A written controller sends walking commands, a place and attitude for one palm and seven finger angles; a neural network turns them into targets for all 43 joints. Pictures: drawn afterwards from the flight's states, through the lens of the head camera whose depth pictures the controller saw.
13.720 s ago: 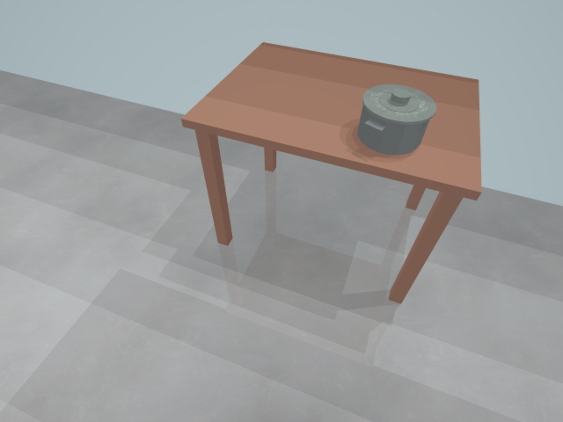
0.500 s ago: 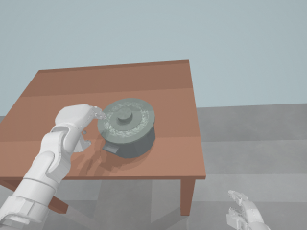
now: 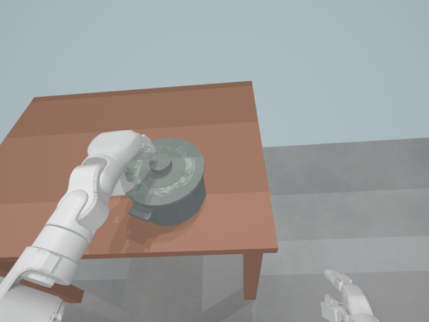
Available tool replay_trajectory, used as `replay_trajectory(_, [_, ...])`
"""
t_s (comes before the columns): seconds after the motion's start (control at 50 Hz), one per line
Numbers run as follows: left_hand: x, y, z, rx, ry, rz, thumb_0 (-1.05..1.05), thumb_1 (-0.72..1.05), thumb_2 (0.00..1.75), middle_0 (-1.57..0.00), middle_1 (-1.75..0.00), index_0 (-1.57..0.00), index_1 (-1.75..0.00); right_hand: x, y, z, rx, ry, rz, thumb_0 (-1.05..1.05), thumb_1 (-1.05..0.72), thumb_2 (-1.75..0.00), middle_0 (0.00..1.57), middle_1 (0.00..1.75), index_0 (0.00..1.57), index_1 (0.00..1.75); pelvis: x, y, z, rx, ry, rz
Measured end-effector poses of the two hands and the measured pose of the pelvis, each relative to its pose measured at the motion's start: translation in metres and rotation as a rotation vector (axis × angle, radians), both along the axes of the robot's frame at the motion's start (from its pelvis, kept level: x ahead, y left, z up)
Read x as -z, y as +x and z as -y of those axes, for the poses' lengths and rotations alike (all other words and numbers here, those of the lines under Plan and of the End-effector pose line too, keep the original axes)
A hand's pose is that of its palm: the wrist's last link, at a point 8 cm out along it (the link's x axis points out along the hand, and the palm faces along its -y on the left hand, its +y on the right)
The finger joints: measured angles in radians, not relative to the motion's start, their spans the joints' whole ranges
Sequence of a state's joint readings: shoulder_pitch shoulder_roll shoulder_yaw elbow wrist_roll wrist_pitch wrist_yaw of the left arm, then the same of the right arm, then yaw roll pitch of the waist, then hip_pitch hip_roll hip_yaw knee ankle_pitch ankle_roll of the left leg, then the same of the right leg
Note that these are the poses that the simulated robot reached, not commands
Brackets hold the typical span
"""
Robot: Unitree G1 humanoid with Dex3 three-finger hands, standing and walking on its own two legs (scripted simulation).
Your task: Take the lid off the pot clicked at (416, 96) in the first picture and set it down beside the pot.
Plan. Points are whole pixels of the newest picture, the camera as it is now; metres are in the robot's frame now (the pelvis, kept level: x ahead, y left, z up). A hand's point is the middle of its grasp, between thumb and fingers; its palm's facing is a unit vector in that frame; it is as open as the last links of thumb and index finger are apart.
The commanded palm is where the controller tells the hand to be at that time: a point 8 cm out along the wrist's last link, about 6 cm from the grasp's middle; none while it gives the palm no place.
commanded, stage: move the open hand above the knob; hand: left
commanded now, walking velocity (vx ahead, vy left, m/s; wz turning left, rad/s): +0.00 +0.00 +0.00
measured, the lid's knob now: (160, 163) +0.44 +0.15 +0.02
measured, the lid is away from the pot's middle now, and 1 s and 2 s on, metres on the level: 0.00 0.00 0.00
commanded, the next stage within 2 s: lower the open fingers around the knob in 1.28 s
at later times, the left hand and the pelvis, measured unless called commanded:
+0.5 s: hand (144, 157) +0.41 +0.16 +0.08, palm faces -0.27 -0.07 -0.96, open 10.0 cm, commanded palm +0.40 +0.16 +0.15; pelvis +0.00 +0.01 +0.00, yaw +0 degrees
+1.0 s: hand (147, 154) +0.42 +0.16 +0.08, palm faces -0.28 -0.07 -0.96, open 10.0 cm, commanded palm +0.40 +0.16 +0.15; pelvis -0.01 +0.01 +0.00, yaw -1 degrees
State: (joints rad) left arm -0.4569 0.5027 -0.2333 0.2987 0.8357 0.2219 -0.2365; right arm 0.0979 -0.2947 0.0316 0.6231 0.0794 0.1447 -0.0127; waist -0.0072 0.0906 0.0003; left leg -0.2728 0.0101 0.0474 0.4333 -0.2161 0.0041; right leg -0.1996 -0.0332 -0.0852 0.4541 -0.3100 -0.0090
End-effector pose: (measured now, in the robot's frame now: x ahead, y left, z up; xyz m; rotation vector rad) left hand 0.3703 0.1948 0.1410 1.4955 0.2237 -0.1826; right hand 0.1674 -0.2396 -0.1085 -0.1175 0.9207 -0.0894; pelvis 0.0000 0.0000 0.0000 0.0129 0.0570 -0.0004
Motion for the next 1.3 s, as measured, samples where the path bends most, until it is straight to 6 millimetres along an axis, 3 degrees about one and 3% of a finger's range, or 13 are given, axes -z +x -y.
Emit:
replay_trajectory(0.06, [-0.004,0.005,-0.001,-0.018,-0.018,0.021,-0.01,-0.24,1.32,-0.84,-0.09,-0.84,-0.09,0.001,0.000,-0.002,0.002,0.014,-0.004,0.01,-0.91,-0.90,0.19,0.30,0.20,0.30,0.000,0.002,-0.002,0.000,-0.001,-0.009])
replay_trajectory(0.2, [0.010,0.007,0.011,0.005,-0.006,-0.034,-0.01,-0.24,1.32,-0.84,-0.09,-0.84,-0.09,0.004,0.000,-0.011,-0.003,0.034,-0.016,0.01,-0.91,-0.90,0.19,0.30,0.20,0.30,0.001,0.002,-0.007,0.000,-0.003,-0.017])
replay_trajectory(0.28, [0.002,0.015,0.019,0.039,-0.011,0.006,-0.01,-0.24,1.32,-0.84,-0.09,-0.84,-0.09,0.005,-0.001,-0.017,-0.007,0.030,-0.023,0.01,-0.91,-0.90,0.19,0.30,0.20,0.30,0.002,0.000,-0.010,-0.003,-0.003,-0.020])
replay_trajectory(0.44, [0.003,0.030,0.020,-0.026,0.005,-0.009,-0.01,-0.24,1.32,-0.84,-0.09,-0.84,-0.09,0.010,-0.015,-0.025,0.005,0.055,-0.058,0.00,-0.91,-0.90,0.20,0.30,0.20,0.30,0.002,-0.003,-0.013,-0.001,-0.004,-0.036])
replay_trajectory(0.54, [0.000,0.037,0.033,0.009,-0.001,-0.019,-0.01,-0.24,1.32,-0.84,-0.09,-0.84,-0.09,0.012,-0.027,-0.023,0.023,0.041,-0.080,0.00,-0.91,-0.90,0.20,0.30,0.20,0.30,0.003,-0.005,-0.014,0.000,-0.005,-0.035])
replay_trajectory(0.64, [-0.001,0.047,0.031,-0.010,-0.003,-0.024,0.00,-0.24,1.32,-0.84,-0.09,-0.84,-0.09,0.012,-0.041,-0.017,0.055,0.025,-0.097,0.00,-0.91,-0.90,0.20,0.30,0.20,0.30,0.002,-0.007,-0.014,0.009,-0.004,-0.039])
replay_trajectory(0.82, [0.004,0.045,0.043,0.028,-0.007,-0.031,-0.01,-0.24,1.32,-0.84,-0.09,-0.84,-0.09,0.016,-0.059,-0.007,0.083,0.009,-0.138,0.00,-0.91,-0.90,0.20,0.30,0.20,0.30,0.002,-0.007,-0.014,0.011,-0.005,-0.040])
replay_trajectory(0.92, [-0.004,0.046,0.039,0.008,-0.007,0.009,0.00,-0.24,1.32,-0.84,-0.09,-0.84,-0.09,0.015,-0.057,-0.006,0.087,0.014,-0.122,0.01,-0.91,-0.90,0.19,0.30,0.20,0.30,0.002,-0.006,-0.012,0.017,-0.003,-0.037])
replay_trajectory(1.06, [0.008,0.039,0.032,-0.038,0.002,-0.053,-0.01,-0.24,1.32,-0.84,-0.09,-0.84,-0.09,0.012,-0.046,-0.006,0.072,0.019,-0.095,0.01,-0.91,-0.90,0.20,0.30,0.20,0.30,0.002,-0.007,-0.009,0.012,-0.004,-0.032])
replay_trajectory(1.18, [-0.004,0.039,0.032,-0.001,0.004,-0.020,-0.01,-0.24,1.32,-0.84,-0.09,-0.84,-0.09,0.007,-0.032,-0.006,0.060,0.005,-0.058,0.00,-0.91,-0.90,0.20,0.30,0.20,0.30,0.002,-0.007,-0.008,0.007,-0.005,-0.028])
replay_trajectory(1.3, [0.005,0.038,0.029,-0.020,0.005,-0.055,-0.01,-0.24,1.32,-0.84,-0.09,-0.84,-0.09,0.003,-0.027,-0.008,0.050,0.008,-0.050,0.00,-0.91,-0.90,0.20,0.30,0.20,0.30,0.002,-0.007,-0.008,0.006,-0.005,-0.031])
